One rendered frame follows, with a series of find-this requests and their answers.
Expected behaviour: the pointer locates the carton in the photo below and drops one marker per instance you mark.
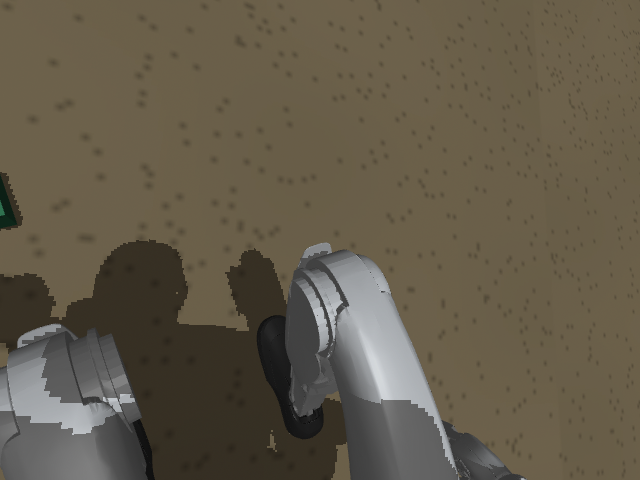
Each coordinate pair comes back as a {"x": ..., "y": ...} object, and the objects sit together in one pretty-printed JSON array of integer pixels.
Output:
[{"x": 7, "y": 217}]

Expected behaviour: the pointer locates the right robot foot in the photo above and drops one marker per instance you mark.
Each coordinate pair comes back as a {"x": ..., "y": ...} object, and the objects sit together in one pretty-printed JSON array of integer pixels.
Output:
[{"x": 277, "y": 368}]

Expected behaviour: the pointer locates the left robot foot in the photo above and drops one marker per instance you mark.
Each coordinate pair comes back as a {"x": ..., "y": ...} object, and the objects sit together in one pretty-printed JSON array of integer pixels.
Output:
[{"x": 146, "y": 449}]

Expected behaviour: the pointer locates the right robot hand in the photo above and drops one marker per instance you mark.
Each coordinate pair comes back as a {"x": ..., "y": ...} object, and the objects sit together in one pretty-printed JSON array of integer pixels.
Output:
[{"x": 473, "y": 460}]

